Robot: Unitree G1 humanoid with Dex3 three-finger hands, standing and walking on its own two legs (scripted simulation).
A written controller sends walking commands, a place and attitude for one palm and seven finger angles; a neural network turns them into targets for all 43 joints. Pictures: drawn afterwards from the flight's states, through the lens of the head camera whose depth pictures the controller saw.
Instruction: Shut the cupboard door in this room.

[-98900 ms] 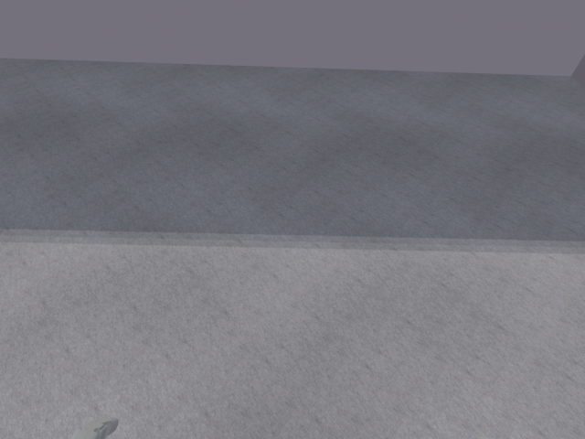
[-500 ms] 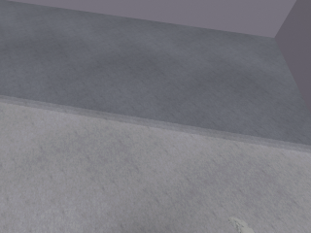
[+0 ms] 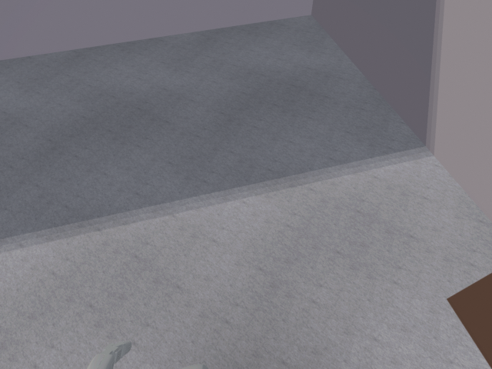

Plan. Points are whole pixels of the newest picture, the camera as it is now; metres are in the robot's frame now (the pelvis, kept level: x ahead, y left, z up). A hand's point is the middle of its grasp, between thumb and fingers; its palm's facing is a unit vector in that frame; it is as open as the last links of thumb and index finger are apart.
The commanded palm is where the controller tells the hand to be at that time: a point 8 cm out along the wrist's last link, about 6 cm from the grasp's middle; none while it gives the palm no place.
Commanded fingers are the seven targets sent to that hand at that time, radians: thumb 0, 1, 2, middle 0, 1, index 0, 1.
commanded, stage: turn to face it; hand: left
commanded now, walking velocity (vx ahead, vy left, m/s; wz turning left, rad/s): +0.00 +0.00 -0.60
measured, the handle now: out of the picture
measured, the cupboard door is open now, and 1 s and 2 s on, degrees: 5 5 5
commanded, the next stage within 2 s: take the last steps up to it in 1.92 s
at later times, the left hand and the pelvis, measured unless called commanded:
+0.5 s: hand (134, 357) +0.16 +0.23 -0.15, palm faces -0.24 -0.95 -0.18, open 7.4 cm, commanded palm none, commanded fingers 0.00 0.90 0.90 -0.20 -0.30 -0.20 -0.30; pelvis +0.02 +0.04 +0.02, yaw -17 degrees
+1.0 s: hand (185, 337) +0.19 +0.13 -0.14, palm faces -0.53 -0.82 -0.23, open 7.4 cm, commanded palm none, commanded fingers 0.00 0.90 0.90 -0.20 -0.30 -0.20 -0.30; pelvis +0.02 +0.01 +0.02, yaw -34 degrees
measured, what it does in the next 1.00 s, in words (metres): steps on the spot, turning right: left foot, then right foot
